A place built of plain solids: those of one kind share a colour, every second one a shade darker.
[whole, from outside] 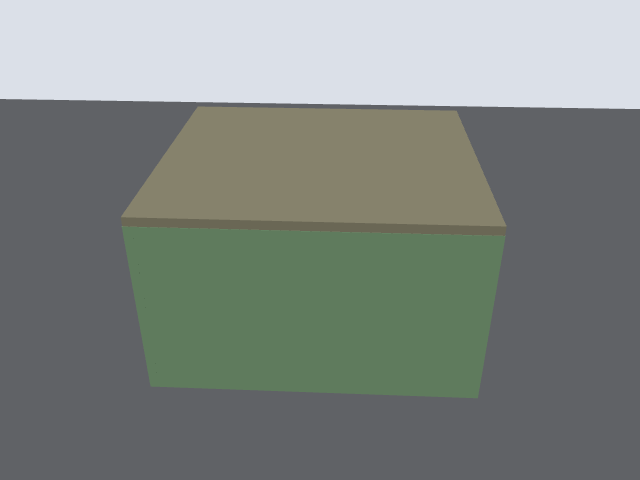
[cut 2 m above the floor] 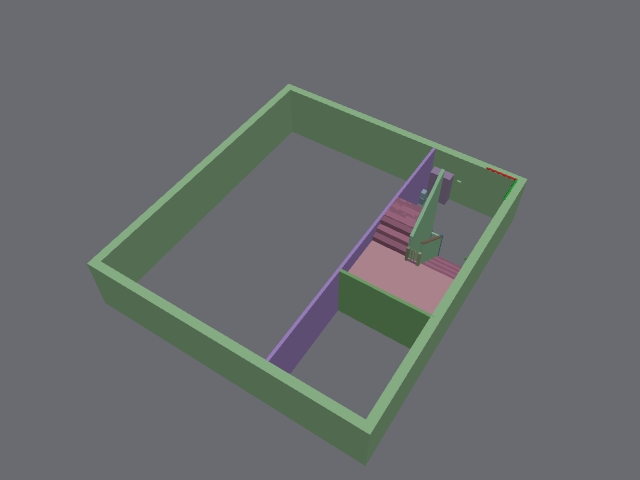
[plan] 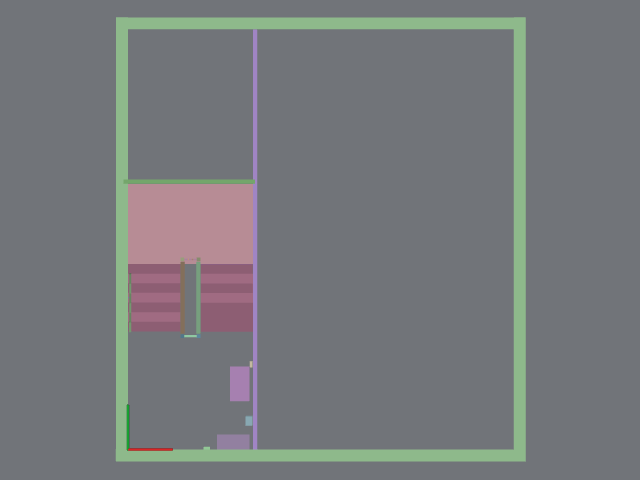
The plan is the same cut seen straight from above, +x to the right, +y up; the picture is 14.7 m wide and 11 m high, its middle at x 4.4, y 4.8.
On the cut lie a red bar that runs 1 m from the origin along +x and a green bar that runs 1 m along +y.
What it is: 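A small block of dwellings, 8.8 m wide and 9.6 m deep inside, its common dog-leg stair of 16 risers of 179 mm a storey on goings of 221 mm, 1.20 m wide flights and a well of 0.46 m; the dwelling on the first floor; a hall, a living room, a bedroom, a kitchen, the bathroom shut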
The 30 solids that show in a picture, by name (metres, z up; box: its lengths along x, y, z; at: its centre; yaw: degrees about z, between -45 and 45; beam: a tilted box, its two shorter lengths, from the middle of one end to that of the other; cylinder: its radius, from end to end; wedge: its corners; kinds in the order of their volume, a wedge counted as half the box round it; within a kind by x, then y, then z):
{
 "wall_1": {"box": [0.28, 10.18, 5.78], "at": [-0.14, 4.81, 2.84]},
 "wall_2": {"box": [9.39, 0.28, 5.78], "at": [4.42, -0.14, 2.84]},
 "wall_3": {"box": [9.39, 0.28, 5.78], "at": [4.42, 9.76, 2.84]},
 "wall_4": {"box": [0.28, 10.18, 5.78], "at": [8.98, 4.81, 2.84]},
 "roof_slab_1": {"box": [9.37, 10.16, 0.44], "at": [4.42, 4.81, 5.79]},
 "piece_1": {"box": [1.2, 0.67, 0.23], "at": [0.6, 3.04, 0.06]},
 "piece_2": {"box": [1.2, 0.67, 0.41], "at": [0.6, 3.26, 0.15]},
 "piece_3": {"box": [1.2, 0.67, 0.59], "at": [0.6, 3.48, 0.24]},
 "piece_4": {"box": [1.2, 0.67, 0.77], "at": [0.6, 3.7, 0.33]},
 "piece_5": {"box": [1.2, 0.67, 0.94], "at": [0.6, 3.92, 0.42]},
 "piece_6": {"box": [1.2, 0.67, 1.12], "at": [0.6, 4.14, 0.51]},
 "piece_7": {"box": [1.2, 0.53, 1.3], "at": [0.6, 4.29, 0.6]},
 "piece_8": {"box": [1.2, 0.23, 2.73], "at": [2.26, 2.81, 1.32]},
 "piece_9": {"box": [1.2, 0.44, 2.56], "at": [2.26, 2.92, 1.23]},
 "piece_10": {"box": [1.2, 0.67, 2.38], "at": [2.26, 3.03, 1.14]},
 "piece_11": {"box": [1.2, 0.67, 2.2], "at": [2.26, 3.25, 1.05]},
 "piece_12": {"box": [1.2, 0.67, 2.02], "at": [2.26, 3.47, 0.96]},
 "piece_13": {"box": [1.2, 0.67, 1.84], "at": [2.26, 3.69, 0.87]},
 "piece_14": {"box": [1.2, 0.67, 1.66], "at": [2.26, 3.92, 0.78]},
 "half_1": {"box": [2.86, 1.84, 1.48], "at": [1.43, 5.17, 0.69]},
 "core_wall_low_1": {"box": [0.1, 9.63, 2.75], "at": [2.91, 4.81, 1.33]},
 "core_wall_back_1": {"box": [3.02, 0.1, 5.62], "at": [1.41, 6.14, 2.76]},
 "guard_panel_1": {"wedge": [[1.2, 2.65, -0.05], [1.2, 2.65, 1.04], [1.2, 4.3, -0.05], [1.2, 4.3, 2.37], [1.3, 2.65, -0.05], [1.3, 2.65, 1.04], [1.3, 4.3, -0.05], [1.3, 4.3, 2.37]]},
 "guard_panel_2": {"wedge": [[1.56, 2.65, -0.05], [1.56, 2.65, 3.81], [1.56, 4.3, -0.05], [1.56, 4.3, 2.47], [1.66, 2.65, -0.05], [1.66, 2.65, 3.81], [1.66, 4.3, -0.05], [1.66, 4.3, 2.47]]},
 "hung_more_letter_boxes_1": {"box": [0.74, 0.35, 1.28], "at": [2.41, 0.17, 0.59]},
 "guard_cap_1": {"wedge": [[1.2, 2.65, 1.04], [1.2, 2.65, 1.09], [1.2, 4.3, 2.37], [1.2, 4.3, 2.42], [1.3, 2.65, 1.04], [1.3, 2.65, 1.09], [1.3, 4.3, 2.37], [1.3, 4.3, 2.42]]},
 "parcel_1": {"box": [0.16, 0.21, 0.59], "at": [2.77, 0.65, 0.25]},
 "laid_doormat_1": {"box": [0.45, 0.8, 0.05], "at": [2.56, 1.5, -0.02]},
 "guard_newel_1": {"box": [0.09, 0.09, 1.15], "at": [1.25, 4.35, 1.96]},
 "guard_newel_2": {"box": [0.09, 0.09, 1.15], "at": [1.62, 4.35, 1.96]}
}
